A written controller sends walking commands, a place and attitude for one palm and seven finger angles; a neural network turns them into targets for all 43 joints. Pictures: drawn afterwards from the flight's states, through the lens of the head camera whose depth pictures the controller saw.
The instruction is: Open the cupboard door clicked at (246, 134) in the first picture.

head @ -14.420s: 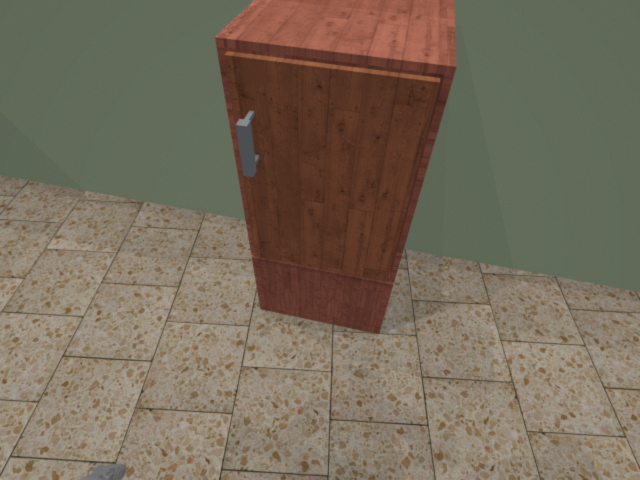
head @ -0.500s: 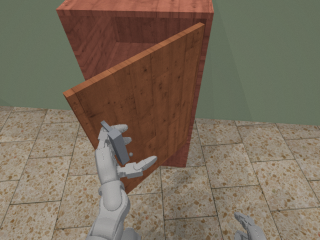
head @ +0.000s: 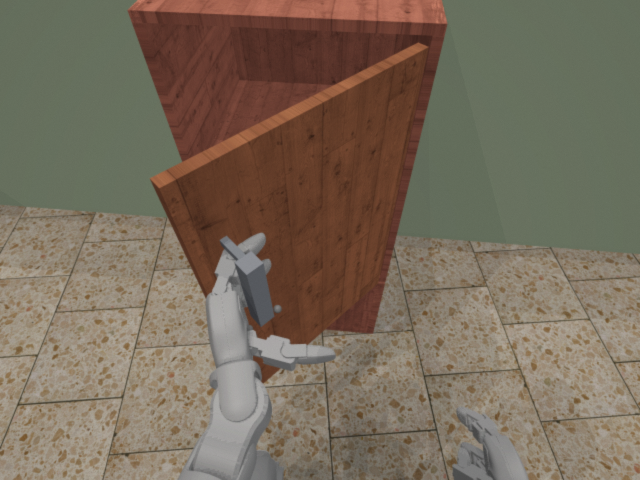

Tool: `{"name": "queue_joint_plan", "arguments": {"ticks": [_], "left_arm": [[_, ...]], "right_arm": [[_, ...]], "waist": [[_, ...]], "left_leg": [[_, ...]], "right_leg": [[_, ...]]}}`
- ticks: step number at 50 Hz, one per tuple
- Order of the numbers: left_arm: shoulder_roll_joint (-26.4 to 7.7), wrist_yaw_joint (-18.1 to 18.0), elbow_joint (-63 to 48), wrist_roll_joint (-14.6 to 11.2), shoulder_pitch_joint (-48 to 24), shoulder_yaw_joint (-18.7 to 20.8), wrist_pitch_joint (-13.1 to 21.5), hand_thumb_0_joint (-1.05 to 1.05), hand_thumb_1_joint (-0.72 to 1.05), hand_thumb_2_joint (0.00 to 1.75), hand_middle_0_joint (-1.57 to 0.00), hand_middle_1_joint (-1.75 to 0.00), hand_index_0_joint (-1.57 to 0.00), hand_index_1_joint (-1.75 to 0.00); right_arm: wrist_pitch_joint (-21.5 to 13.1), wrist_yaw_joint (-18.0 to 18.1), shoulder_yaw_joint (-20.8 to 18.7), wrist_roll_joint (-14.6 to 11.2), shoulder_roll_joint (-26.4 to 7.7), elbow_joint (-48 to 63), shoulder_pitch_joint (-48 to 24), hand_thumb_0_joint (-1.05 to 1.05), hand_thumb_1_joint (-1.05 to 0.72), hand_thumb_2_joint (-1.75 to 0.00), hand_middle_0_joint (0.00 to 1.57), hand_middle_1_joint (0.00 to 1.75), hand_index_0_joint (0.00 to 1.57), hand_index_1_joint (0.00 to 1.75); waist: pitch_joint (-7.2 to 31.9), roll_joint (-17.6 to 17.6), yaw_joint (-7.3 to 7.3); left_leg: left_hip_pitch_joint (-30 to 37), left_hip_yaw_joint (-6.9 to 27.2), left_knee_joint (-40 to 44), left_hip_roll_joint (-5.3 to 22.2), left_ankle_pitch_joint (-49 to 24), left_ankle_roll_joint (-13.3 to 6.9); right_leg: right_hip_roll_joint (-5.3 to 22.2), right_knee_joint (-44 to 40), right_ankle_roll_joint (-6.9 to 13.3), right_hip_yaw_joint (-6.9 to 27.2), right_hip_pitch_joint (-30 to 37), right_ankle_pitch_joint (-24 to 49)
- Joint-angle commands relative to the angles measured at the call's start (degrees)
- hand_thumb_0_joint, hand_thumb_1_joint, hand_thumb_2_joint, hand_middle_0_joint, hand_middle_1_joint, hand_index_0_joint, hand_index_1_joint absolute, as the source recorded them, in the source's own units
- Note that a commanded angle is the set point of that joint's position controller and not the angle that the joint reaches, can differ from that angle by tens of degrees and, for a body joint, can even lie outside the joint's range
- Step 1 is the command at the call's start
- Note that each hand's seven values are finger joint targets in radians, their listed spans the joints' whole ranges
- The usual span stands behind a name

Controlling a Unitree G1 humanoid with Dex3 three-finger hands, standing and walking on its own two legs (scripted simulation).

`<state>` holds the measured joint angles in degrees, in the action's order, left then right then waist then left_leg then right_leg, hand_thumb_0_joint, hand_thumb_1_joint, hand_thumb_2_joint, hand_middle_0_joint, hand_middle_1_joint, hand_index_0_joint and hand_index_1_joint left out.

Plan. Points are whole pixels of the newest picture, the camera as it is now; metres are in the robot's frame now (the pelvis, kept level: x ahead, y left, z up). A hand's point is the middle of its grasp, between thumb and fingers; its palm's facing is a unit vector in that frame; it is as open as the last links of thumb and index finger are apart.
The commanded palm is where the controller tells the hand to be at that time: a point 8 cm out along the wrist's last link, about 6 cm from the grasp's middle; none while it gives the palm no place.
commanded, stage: slide the hand sideways off the handle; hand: left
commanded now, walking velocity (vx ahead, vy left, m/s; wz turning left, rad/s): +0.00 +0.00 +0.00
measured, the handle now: (246, 281) +0.34 +0.11 +0.06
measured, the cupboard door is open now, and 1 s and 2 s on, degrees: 49 51 51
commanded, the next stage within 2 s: draw the hand back to the body in 1.16 s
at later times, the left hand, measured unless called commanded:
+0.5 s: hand (261, 353) +0.26 +0.08 +0.05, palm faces -0.13 -0.99 -0.01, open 16.3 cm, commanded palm +0.24 +0.15 +0.06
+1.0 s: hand (216, 385) +0.22 +0.13 +0.05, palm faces -0.08 -1.00 -0.02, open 16.0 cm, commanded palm +0.19 +0.20 +0.06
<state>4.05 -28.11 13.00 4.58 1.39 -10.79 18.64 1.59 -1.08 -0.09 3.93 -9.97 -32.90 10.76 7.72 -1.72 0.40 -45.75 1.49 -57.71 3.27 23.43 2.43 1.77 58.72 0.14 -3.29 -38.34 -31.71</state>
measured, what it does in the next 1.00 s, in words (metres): stands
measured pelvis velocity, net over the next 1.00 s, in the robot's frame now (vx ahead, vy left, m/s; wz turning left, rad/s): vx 0.01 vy -0.01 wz -0.01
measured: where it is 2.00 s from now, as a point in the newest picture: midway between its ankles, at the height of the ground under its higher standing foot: outside the picture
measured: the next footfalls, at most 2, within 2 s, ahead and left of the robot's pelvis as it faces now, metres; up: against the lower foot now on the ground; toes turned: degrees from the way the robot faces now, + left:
none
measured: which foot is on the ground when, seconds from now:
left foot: down 0.00-1.00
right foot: down 0.00-1.00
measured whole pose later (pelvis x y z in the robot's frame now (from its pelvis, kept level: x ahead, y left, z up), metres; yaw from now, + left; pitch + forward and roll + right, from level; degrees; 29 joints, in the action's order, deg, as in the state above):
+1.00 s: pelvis +0.01 -0.01 -0.01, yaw +0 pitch +12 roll -1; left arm -10.0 10.0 -8.2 -11.6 26.9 0.1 20.9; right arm -1.8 1.9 -0.6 -0.1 -12.9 -25.3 13.8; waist 7.8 -2.2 0.5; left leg -48.5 1.9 -62.5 4.0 26.5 3.0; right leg 1.0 63.2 0.5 -3.3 -41.0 -34.6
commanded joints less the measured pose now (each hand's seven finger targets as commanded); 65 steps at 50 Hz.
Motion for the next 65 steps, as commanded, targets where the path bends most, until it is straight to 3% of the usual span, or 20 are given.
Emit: {"name": "queue_joint_plan", "arguments": {"ticks": [1,3,4,5,7,9,11,14,16,18,25,34,36,39,42,49,56,61,64,65], "left_arm": [[-8.69,20.72,-18.69,2.96,-15.55,-4.93,8.14,0.0,-0.5,0.3,-0.15,-0.3,-0.15,-0.3],[-7.11,29.67,-17.78,-2.53,-12.42,-6.48,8.05,0.0,-0.5,0.3,-0.15,-0.3,-0.15,-0.3],[-5.86,32.13,-18.65,-6.31,-11.94,-5.88,7.11,0.0,-0.5,0.3,-0.15,-0.3,-0.15,-0.3],[-4.85,32.85,-17.47,-9.44,-11.39,-4.52,6.11,0.0,-0.5,0.3,-0.15,-0.3,-0.15,-0.3],[-4.53,31.49,-16.26,-12.58,-8.73,-1.06,4.35,0.0,-0.5,0.3,-0.15,-0.3,-0.15,-0.3],[-5.87,28.79,-17.55,-12.41,-5.79,1.2,3.99,0.0,-0.5,0.3,-0.15,-0.3,-0.15,-0.3],[-6.3,26.57,-19.41,-10.4,-3.25,1.64,4.2,0.0,-0.5,0.3,-0.15,-0.3,-0.15,-0.3],[-9.16,25.14,-20.48,-7.14,0.7,2.44,4.89,0.0,-0.5,0.3,-0.15,-0.3,-0.15,-0.3],[-8.97,25.37,-21.87,-6.09,-0.47,1.77,5.22,0.0,-0.5,0.3,-0.15,-0.3,-0.15,-0.3],[-9.0,25.76,-23.34,-6.69,2.32,2.14,5.14,0.0,-0.5,0.3,-0.15,-0.3,-0.15,-0.3],[-10.53,27.52,-26.35,-9.31,2.33,4.08,4.26,0.0,-0.5,0.3,-0.15,-0.3,-0.15,-0.3],[-15.23,30.61,-27.49,-12.99,15.02,11.72,3.16,0.0,-0.5,0.3,-0.15,-0.3,-0.15,-0.3],[-15.39,31.39,-28.98,-13.45,17.15,12.34,3.67,0.0,-0.5,0.3,-0.15,-0.3,-0.15,-0.3],[-17.33,32.63,-30.12,-14.62,18.65,14.58,4.54,0.0,-0.5,0.3,-0.15,-0.3,-0.15,-0.3],[-17.24,34.53,-32.26,-15.69,22.06,14.99,5.79,0.0,-0.5,0.3,-0.15,-0.3,-0.15,-0.3],[-19.36,38.35,-34.03,-18.19,24.45,17.12,6.87,0.0,-0.5,0.3,-0.15,-0.3,-0.15,-0.3],[-21.75,42.35,-34.25,-20.15,26.52,19.61,6.56,0.0,-0.5,0.3,-0.15,-0.3,-0.15,-0.3],[-20.23,43.81,-35.0,-20.99,21.64,16.16,6.35,0.0,-0.5,0.3,-0.15,-0.3,-0.15,-0.3],[-22.75,42.85,-35.45,-20.97,21.97,18.95,5.48,0.0,-0.5,0.3,-0.15,-0.3,-0.15,-0.3],[-23.88,42.33,-37.55,-20.9,21.87,20.07,5.11,0.0,-0.5,0.3,-0.15,-0.3,-0.15,-0.3]], "right_arm": [[-2.51,0.85,-2.65,-1.49,-7.75,9.19,-0.07,0.0,-0.9,-0.9,0.2,0.3,0.2,0.3],[-3.15,1.32,-1.97,-2.9,-7.77,10.94,-0.59,0.0,-0.9,-0.9,0.2,0.3,0.2,0.3],[-3.52,1.45,-1.74,-3.64,-7.67,11.96,-0.95,0.0,-0.9,-0.9,0.2,0.3,0.2,0.3],[-3.99,1.74,-1.4,-3.98,-7.61,12.15,-1.32,0.0,-0.9,-0.9,0.2,0.3,0.2,0.3],[-4.51,1.83,-1.2,-4.36,-7.96,12.57,-1.78,0.0,-0.9,-0.9,0.2,0.3,0.2,0.3],[-4.98,1.52,-1.38,-4.1,-8.15,13.14,-1.58,0.0,-0.9,-0.9,0.2,0.3,0.2,0.3],[-5.08,0.85,-1.6,-3.77,-7.85,13.85,-1.21,0.0,-0.9,-0.9,0.2,0.3,0.2,0.3],[-4.75,0.14,-1.9,-3.35,-8.06,14.61,-0.62,0.0,-0.9,-0.9,0.2,0.3,0.2,0.3],[-4.5,0.01,-1.91,-3.33,-7.83,15.04,-0.91,0.0,-0.9,-0.9,0.2,0.3,0.2,0.3],[-4.4,-0.01,-1.85,-3.46,-7.75,15.73,-1.07,0.0,-0.9,-0.9,0.2,0.3,0.2,0.3],[-5.14,1.44,-1.57,-3.82,-8.0,15.65,-1.19,0.0,-0.9,-0.9,0.2,0.3,0.2,0.3],[-5.44,2.05,-1.55,-3.99,-8.09,16.15,-0.4,0.0,-0.9,-0.9,0.2,0.3,0.2,0.3],[-5.56,2.06,-1.78,-4.13,-7.95,16.5,-0.45,0.0,-0.9,-0.9,0.2,0.3,0.2,0.3],[-5.75,2.38,-2.04,-4.1,-8.18,16.42,-0.09,0.0,-0.9,-0.9,0.2,0.3,0.2,0.3],[-6.2,2.53,-2.35,-4.19,-8.05,16.75,0.13,0.0,-0.9,-0.9,0.2,0.3,0.2,0.3],[-6.83,3.54,-2.9,-4.45,-8.38,16.63,0.28,0.0,-0.9,-0.9,0.2,0.3,0.2,0.3],[-7.11,4.52,-3.04,-4.89,-8.54,16.38,0.11,0.0,-0.9,-0.9,0.2,0.3,0.2,0.3],[-8.66,4.98,-2.52,-4.95,-9.04,16.48,-0.09,0.0,-0.9,-0.9,0.2,0.3,0.2,0.3],[-8.98,5.22,-2.55,-4.97,-9.15,16.65,-0.2,0.0,-0.9,-0.9,0.2,0.3,0.2,0.3],[-9.03,5.23,-2.47,-5.17,-9.1,17.08,-0.17,0.0,-0.9,-0.9,0.2,0.3,0.2,0.3]], "waist": [[17.8,0.86,3.5],[14.28,0.69,4.19],[13.99,-0.9,3.68],[12.03,1.35,3.7],[10.19,2.84,2.13],[11.36,4.97,0.91],[12.18,3.36,0.31],[11.34,4.88,0.15],[10.6,2.99,0.75],[10.24,1.45,0.18],[10.54,2.42,1.24],[11.42,3.71,-0.82],[10.98,2.01,-0.89],[10.25,4.53,-0.24],[11.37,1.31,-0.53],[11.52,2.81,0.23],[10.89,2.08,0.32],[8.8,1.22,1.65],[9.88,2.0,0.2],[11.45,0.44,-0.38]], "left_leg": [[16.96,-1.36,4.77,-3.23,-12.07,-4.03],[17.1,-0.85,5.49,-3.29,-9.94,-4.02],[17.84,-0.6,6.29,-3.13,-8.75,-3.88],[17.04,-0.23,6.84,-3.08,-7.05,-3.68],[15.87,0.36,8.02,-2.86,-4.76,-3.06],[15.55,0.42,8.3,-2.9,-5.95,-3.07],[15.67,-0.08,7.93,-2.9,-7.67,-2.92],[13.65,-0.22,7.29,-2.75,-6.99,-3.19],[13.39,-0.58,6.83,-2.8,-5.78,-3.11],[13.26,-0.72,7.06,-2.88,-4.73,-2.96],[12.76,-0.5,6.17,-2.88,-3.59,-3.26],[11.43,-1.54,5.1,-3.34,-9.82,-3.14],[11.37,-1.87,4.61,-3.4,-10.25,-2.94],[9.94,-1.67,3.48,-3.41,-9.98,-3.15],[10.25,-1.93,2.38,-3.62,-11.57,-2.96],[7.6,-1.26,0.1,-3.65,-10.66,-3.14],[5.75,-1.06,-0.95,-3.6,-8.98,-3.12],[5.07,-0.42,-1.66,-3.33,-5.24,-3.36],[5.17,-0.38,-0.82,-3.2,-4.43,-3.41],[6.73,-0.54,0.16,-3.26,-5.2,-3.42]], "right_leg": [[-1.6,-8.99,1.46,1.86,0.69,24.1],[-1.88,-9.56,1.34,1.07,-0.5,21.5],[-2.09,-10.07,1.46,0.78,-0.38,19.25],[-2.34,-10.58,1.16,0.02,-0.81,17.42],[-2.72,-10.65,1.07,-1.04,-1.47,13.76],[-2.74,-10.11,1.06,-1.18,0.03,14.01],[-2.51,-8.96,1.08,-1.24,-0.26,15.51],[-2.54,-8.52,1.19,-0.63,-0.52,14.59],[-2.45,-8.09,1.2,-0.42,-1.99,13.7],[-2.6,-8.16,1.37,-0.46,-2.01,12.59],[-2.91,-8.66,0.91,-0.29,-2.28,11.67],[-3.08,-8.09,0.71,0.24,2.74,20.24],[-3.01,-7.61,0.58,0.39,2.1,21.44],[-3.09,-7.64,0.31,0.87,2.13,21.85],[-2.93,-6.44,0.23,1.07,1.77,24.76],[-2.75,-5.84,-0.31,2.18,0.8,24.43],[-2.52,-6.15,-0.73,3.21,-0.43,22.32],[-2.79,-6.76,-0.33,3.13,-4.63,13.82],[-3.1,-7.47,0.1,3.3,-3.56,10.34],[-3.09,-7.56,0.29,3.04,-2.14,11.14]]}}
